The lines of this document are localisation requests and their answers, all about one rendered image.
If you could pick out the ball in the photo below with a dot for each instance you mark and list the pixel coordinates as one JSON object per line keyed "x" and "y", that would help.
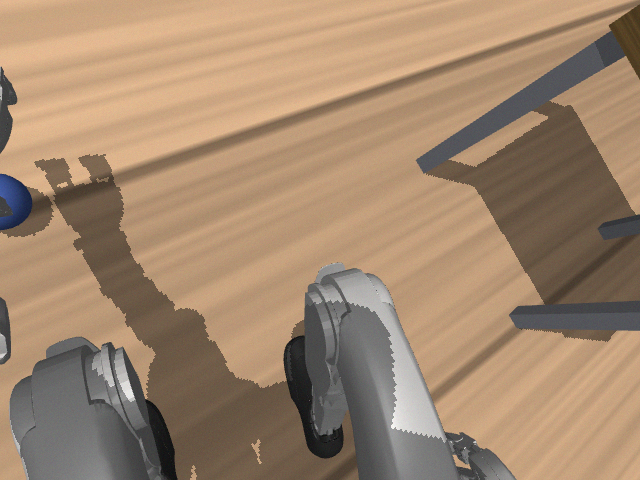
{"x": 18, "y": 198}

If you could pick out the left robot foot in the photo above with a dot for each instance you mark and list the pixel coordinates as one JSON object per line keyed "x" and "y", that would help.
{"x": 163, "y": 442}

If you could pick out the chair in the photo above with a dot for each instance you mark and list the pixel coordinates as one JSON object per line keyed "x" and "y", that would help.
{"x": 623, "y": 40}

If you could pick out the left robot hand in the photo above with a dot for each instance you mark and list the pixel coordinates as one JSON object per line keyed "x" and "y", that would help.
{"x": 7, "y": 97}

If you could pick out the right robot foot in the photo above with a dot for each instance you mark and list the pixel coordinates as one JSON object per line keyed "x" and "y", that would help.
{"x": 300, "y": 388}

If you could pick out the right robot hand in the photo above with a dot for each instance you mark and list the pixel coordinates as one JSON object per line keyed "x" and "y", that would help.
{"x": 484, "y": 464}

